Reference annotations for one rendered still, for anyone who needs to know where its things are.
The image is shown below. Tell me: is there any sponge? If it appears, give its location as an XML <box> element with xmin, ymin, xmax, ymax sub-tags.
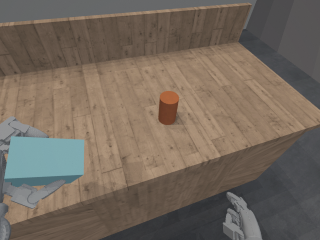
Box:
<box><xmin>4</xmin><ymin>136</ymin><xmax>85</xmax><ymax>187</ymax></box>

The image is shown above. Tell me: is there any left robot forearm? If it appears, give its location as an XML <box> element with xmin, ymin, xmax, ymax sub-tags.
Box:
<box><xmin>0</xmin><ymin>203</ymin><xmax>12</xmax><ymax>240</ymax></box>

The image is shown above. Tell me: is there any right robot hand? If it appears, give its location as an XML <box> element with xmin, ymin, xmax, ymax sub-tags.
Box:
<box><xmin>223</xmin><ymin>192</ymin><xmax>262</xmax><ymax>240</ymax></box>

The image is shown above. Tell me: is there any table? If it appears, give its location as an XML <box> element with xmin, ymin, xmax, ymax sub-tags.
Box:
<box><xmin>0</xmin><ymin>2</ymin><xmax>320</xmax><ymax>240</ymax></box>

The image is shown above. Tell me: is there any left robot hand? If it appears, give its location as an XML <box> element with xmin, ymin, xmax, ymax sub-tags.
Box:
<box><xmin>0</xmin><ymin>116</ymin><xmax>66</xmax><ymax>209</ymax></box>

